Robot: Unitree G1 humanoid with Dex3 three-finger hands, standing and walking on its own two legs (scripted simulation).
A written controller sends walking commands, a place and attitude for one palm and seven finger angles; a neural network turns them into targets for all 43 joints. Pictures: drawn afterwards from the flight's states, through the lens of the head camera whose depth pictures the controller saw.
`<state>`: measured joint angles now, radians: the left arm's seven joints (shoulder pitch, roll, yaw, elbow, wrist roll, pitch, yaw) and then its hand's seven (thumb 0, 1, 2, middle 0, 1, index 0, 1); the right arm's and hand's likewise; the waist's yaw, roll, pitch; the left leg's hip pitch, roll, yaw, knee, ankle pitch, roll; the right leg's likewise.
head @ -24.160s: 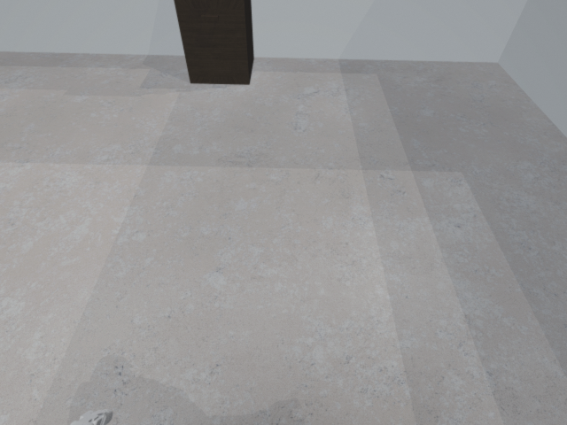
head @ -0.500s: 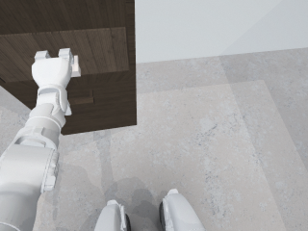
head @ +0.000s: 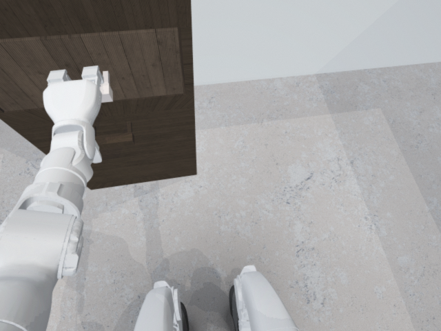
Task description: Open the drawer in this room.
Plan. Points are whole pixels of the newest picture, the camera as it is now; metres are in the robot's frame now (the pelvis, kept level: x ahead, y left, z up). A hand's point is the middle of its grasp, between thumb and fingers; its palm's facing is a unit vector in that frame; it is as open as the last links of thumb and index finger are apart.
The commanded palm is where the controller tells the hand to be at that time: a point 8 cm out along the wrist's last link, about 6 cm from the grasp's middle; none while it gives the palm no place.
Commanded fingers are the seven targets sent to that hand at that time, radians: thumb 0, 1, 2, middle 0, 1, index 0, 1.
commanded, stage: lower the fingers behind the handle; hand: left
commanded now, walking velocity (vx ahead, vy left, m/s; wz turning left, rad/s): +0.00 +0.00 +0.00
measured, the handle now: (81, 86) +0.58 +0.21 -0.01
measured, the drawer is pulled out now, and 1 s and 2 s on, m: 0.00 0.00 0.11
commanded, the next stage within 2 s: close the thumb around the handle in 0.08 s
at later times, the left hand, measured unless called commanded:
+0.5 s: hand (87, 116) +0.53 +0.20 -0.03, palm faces -0.05 -0.01 -1.00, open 10.9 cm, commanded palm +0.51 +0.19 +0.02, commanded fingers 0.00 0.45 0.71 -0.37 -1.30 -0.37 -1.30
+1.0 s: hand (87, 117) +0.53 +0.20 -0.03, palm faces -0.04 -0.01 -1.00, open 6.0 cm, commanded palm +0.51 +0.19 +0.02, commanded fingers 0.00 0.90 0.90 -0.40 -1.35 -0.40 -1.35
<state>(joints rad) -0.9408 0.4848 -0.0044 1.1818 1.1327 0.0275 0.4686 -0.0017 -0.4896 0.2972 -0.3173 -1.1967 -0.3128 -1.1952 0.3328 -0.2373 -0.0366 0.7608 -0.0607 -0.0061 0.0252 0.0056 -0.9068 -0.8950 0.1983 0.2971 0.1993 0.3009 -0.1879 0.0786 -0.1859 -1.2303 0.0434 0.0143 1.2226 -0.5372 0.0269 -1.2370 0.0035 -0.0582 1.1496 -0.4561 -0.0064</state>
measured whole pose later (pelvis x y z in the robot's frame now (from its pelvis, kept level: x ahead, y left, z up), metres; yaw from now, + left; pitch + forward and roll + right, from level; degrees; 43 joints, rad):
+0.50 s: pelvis +0.00 +0.00 +0.00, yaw +0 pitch +31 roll -3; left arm -0.96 0.49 -0.01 1.20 1.13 0.03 0.48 0.00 -0.05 0.49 -0.35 -1.24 -0.35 -1.25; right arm 0.32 -0.25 -0.04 0.76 -0.06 -0.02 0.02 0.01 -0.91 -0.90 0.20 0.30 0.20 0.30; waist -0.19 0.07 -0.19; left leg -1.23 0.04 0.01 1.22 -0.54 0.02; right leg -1.24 0.00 -0.06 1.15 -0.46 -0.01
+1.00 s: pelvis +0.00 +0.00 +0.00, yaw +0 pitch +31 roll -3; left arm -0.94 0.49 -0.01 1.20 1.14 0.01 0.49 0.00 0.67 0.79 -0.34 -1.32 -0.37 -1.34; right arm 0.33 -0.25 -0.04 0.76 -0.06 -0.01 0.02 0.01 -0.91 -0.90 0.20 0.30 0.20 0.30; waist -0.19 0.07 -0.18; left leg -1.23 0.04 0.01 1.22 -0.54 0.03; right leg -1.23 0.00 -0.06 1.15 -0.46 -0.01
